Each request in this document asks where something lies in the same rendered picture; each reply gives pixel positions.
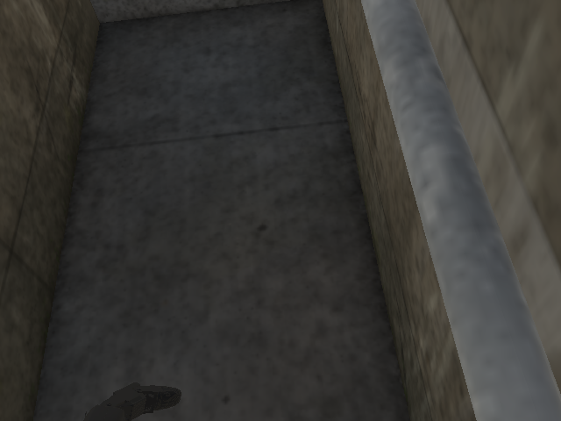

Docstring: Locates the robot left hand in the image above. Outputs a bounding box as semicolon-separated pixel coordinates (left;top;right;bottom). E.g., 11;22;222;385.
83;382;181;421

